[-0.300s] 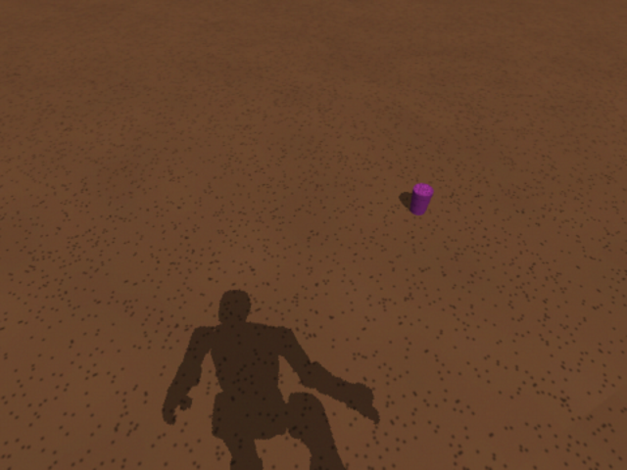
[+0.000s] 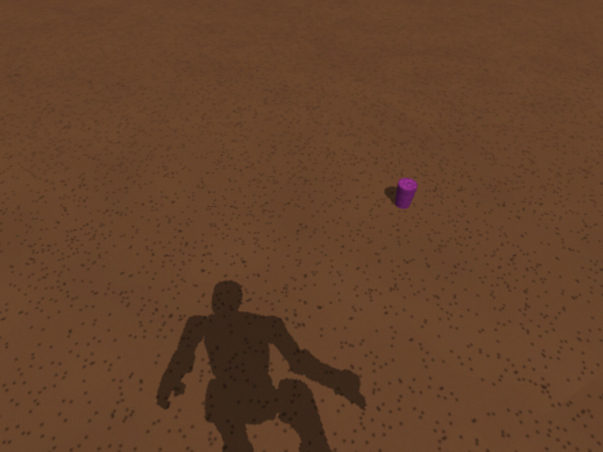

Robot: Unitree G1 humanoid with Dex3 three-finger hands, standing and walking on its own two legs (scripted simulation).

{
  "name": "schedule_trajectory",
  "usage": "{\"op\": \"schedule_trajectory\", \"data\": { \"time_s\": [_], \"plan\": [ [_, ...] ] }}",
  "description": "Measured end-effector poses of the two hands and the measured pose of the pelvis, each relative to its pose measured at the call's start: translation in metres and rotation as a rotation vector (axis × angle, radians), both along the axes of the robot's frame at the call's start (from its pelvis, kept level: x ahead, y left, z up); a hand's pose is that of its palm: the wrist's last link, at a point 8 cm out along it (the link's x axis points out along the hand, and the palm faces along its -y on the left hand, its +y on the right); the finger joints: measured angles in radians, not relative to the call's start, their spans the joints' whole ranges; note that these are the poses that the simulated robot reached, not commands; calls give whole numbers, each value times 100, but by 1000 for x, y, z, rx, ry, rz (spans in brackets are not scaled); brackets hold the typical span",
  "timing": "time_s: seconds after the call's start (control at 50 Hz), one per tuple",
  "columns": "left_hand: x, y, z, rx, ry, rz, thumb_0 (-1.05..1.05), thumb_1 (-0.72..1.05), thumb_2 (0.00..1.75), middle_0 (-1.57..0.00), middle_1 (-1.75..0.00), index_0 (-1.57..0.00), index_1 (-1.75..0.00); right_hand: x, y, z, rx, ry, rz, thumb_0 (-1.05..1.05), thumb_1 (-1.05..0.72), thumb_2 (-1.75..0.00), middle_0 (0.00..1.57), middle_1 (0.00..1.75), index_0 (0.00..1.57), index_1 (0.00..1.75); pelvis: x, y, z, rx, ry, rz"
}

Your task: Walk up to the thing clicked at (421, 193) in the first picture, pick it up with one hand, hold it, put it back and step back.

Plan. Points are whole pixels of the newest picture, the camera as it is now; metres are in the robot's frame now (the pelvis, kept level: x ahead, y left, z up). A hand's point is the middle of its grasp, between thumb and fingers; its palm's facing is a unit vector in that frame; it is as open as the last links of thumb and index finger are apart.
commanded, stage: stand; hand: left
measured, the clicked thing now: (404, 194) +1.37 -0.46 -0.72
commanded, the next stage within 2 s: walk up in 0.82 s
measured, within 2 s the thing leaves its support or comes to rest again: neither
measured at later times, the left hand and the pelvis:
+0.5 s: hand out of the picture +0.08 +0.25 -0.16, palm faces -0.03 -0.94 -0.34, open 7.4 cm; pelvis +0.01 +0.00 +0.00, yaw +0 degrees
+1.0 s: hand out of the picture +0.11 +0.25 -0.15, palm faces -0.14 -0.93 -0.35, open 7.4 cm; pelvis +0.03 -0.02 +0.00, yaw -7 degrees
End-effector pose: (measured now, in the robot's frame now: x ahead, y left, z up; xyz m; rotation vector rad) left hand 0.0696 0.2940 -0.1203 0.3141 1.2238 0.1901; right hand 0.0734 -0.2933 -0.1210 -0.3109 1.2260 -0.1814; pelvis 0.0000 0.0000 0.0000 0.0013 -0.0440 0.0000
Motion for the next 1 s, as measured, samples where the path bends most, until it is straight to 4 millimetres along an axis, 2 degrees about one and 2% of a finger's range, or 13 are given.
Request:
{"op": "schedule_trajectory", "data": {
  "time_s": [0.84,0.92,1.0],
  "plan": [
    [8,0,1,-4,-3,-3,0,90,90,-21,-30,-20,-30,6,-4,3,-4,-8,-4,1,-91,-89,20,30,20,30,8,-2,0,2,4,-8],
    [16,5,3,-2,37,-65,0,90,90,-21,-30,-20,-30,3,-22,7,-16,-110,-60,1,-90,-89,21,30,20,30,13,-7,-4,16,12,-85],
    [45,2,13,19,30,-113,1,90,90,-21,-30,-20,-30,-15,-56,13,-60,-112,-112,0,-90,-89,21,30,20,30,26,-23,-5,25,8,-116]
  ]
}}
